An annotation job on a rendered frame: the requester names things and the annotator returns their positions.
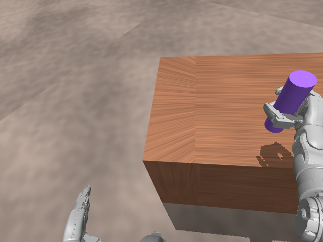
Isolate left robot hand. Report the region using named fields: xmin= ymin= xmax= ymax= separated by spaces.
xmin=63 ymin=185 xmax=102 ymax=242

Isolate right robot hand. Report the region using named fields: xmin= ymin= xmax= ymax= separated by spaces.
xmin=263 ymin=86 xmax=323 ymax=132

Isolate can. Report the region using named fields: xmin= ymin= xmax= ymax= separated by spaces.
xmin=264 ymin=70 xmax=317 ymax=133

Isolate right robot arm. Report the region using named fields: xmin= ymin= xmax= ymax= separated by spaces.
xmin=292 ymin=125 xmax=323 ymax=242

